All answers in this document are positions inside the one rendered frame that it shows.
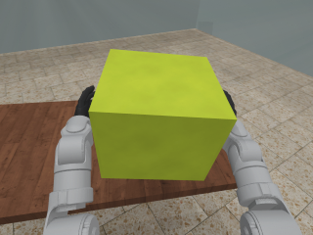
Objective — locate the robot left forearm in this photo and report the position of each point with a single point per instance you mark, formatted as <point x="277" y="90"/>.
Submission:
<point x="72" y="167"/>

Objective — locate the robot right forearm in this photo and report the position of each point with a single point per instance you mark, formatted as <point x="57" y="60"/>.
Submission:
<point x="256" y="190"/>

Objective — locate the robot left upper arm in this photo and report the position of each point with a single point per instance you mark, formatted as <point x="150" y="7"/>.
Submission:
<point x="76" y="224"/>

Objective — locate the robot right upper arm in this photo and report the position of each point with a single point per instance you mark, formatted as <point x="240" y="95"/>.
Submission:
<point x="268" y="222"/>

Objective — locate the table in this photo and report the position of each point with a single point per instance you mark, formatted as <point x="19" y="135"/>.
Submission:
<point x="29" y="135"/>

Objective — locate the robot left hand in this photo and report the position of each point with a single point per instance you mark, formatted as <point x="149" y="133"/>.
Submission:
<point x="84" y="102"/>

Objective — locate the robot right hand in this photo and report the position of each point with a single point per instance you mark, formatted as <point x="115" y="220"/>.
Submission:
<point x="229" y="98"/>

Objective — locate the carton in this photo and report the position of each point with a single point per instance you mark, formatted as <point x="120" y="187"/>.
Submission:
<point x="158" y="116"/>

